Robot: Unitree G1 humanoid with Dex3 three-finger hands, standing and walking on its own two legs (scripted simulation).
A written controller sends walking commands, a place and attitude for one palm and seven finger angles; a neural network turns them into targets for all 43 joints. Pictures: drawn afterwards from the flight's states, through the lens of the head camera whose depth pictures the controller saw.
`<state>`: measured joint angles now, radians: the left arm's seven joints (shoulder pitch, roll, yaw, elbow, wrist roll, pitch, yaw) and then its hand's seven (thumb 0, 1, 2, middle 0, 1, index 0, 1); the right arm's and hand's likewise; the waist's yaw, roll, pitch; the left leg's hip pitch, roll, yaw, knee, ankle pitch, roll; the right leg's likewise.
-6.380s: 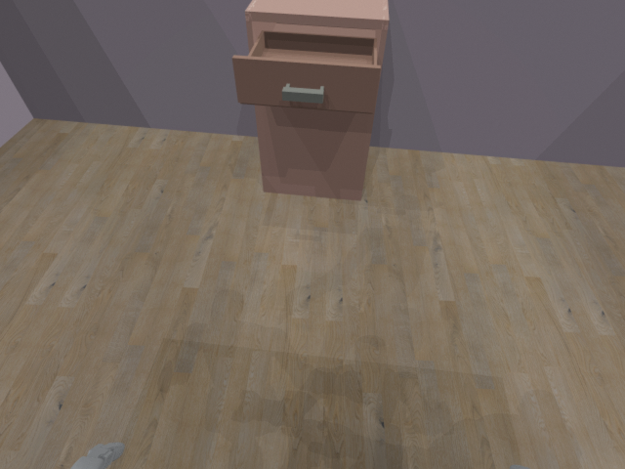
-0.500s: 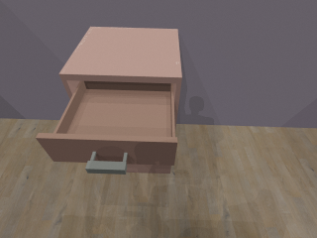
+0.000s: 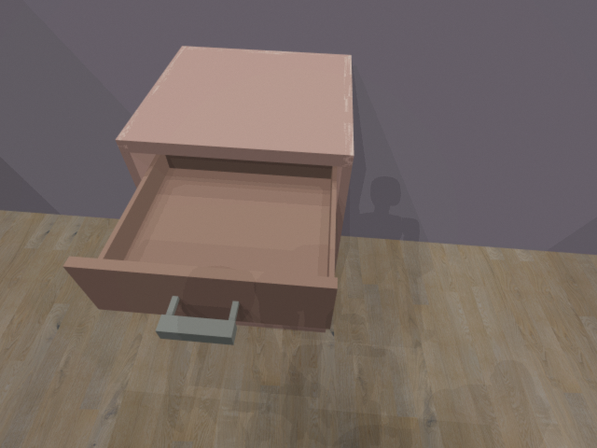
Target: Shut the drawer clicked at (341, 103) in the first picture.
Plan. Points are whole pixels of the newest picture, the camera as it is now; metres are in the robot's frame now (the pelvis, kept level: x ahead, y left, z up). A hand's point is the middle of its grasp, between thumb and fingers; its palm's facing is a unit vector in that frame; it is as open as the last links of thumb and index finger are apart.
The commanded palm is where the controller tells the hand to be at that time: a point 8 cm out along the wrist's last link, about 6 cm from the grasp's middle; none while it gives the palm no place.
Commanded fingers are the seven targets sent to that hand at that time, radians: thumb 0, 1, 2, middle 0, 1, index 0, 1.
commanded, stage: come to a stop and stand still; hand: left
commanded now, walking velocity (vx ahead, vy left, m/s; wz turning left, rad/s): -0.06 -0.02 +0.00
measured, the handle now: (201, 316) +0.32 +0.19 -0.07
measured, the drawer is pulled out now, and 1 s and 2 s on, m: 0.28 0.28 0.28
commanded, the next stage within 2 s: look again from close up in 0.54 s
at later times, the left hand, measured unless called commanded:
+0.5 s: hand out of the picture +0.01 +0.16 -0.16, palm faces -0.01 -0.97 -0.24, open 7.4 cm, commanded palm none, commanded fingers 0.00 0.90 0.90 -0.20 -0.30 -0.20 -0.30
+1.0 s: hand out of the picture -0.02 +0.14 -0.17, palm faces +0.01 -0.98 -0.19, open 7.4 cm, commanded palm none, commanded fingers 0.00 0.90 0.90 -0.20 -0.30 -0.20 -0.30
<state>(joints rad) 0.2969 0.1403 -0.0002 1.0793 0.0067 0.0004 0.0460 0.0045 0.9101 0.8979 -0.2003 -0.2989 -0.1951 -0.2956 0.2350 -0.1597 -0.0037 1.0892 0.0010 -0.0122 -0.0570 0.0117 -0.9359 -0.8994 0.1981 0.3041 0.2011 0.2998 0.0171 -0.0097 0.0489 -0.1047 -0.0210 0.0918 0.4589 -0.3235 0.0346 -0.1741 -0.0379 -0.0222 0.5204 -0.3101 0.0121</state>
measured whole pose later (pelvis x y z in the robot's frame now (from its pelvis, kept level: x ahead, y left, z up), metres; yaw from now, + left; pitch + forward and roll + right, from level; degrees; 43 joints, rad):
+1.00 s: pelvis -0.02 -0.02 +0.00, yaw +0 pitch -1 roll +0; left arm 0.31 0.14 -0.03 1.11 0.01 -0.02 0.04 0.01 0.92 0.90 -0.20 -0.30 -0.20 -0.30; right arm 0.31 -0.14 0.02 1.12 0.00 -0.03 -0.03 0.00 -0.91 -0.90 0.20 0.30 0.20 0.30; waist -0.01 0.00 0.02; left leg -0.14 0.02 0.08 0.44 -0.28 0.00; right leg -0.20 0.01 -0.04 0.47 -0.26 -0.03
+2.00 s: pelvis -0.06 -0.02 -0.08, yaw +3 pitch +13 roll -2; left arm 0.39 0.20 0.00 -0.11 -0.20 -0.32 -0.32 0.01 0.90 0.90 -0.77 -0.92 -0.76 -0.91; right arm 0.20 -0.17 0.06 0.52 0.04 -0.20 -0.03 0.01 -0.90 -0.90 0.20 0.30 0.21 0.30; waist 0.00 0.04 -0.11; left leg -0.85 0.03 -0.01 1.15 -0.52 0.01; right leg -0.85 -0.03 -0.11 1.10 -0.48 -0.03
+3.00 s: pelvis -0.03 -0.01 -0.05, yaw +3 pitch +10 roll -2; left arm 0.66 0.19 -0.01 -0.34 -0.16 -0.27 -0.17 0.02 0.90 0.90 -1.40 -1.60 -1.39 -1.60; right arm 0.27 -0.22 0.02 0.47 0.04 -0.18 -0.03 0.01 -0.90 -0.90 0.20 0.30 0.20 0.30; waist -0.01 0.04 -0.13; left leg -0.64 0.02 0.01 0.99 -0.51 0.02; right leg -0.64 -0.02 -0.09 0.94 -0.47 -0.01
